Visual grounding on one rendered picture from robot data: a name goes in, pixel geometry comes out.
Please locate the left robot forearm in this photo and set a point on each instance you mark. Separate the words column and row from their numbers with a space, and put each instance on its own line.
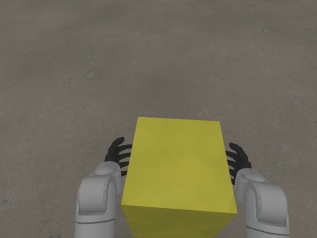
column 97, row 202

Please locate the carton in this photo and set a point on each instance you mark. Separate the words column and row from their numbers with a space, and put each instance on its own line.
column 178, row 183

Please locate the robot right hand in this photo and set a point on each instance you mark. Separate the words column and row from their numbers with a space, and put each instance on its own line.
column 241, row 160

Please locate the right robot forearm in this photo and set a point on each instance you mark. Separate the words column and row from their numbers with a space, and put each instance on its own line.
column 265, row 205

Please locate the robot left hand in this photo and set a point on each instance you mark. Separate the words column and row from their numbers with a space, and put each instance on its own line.
column 114, row 156

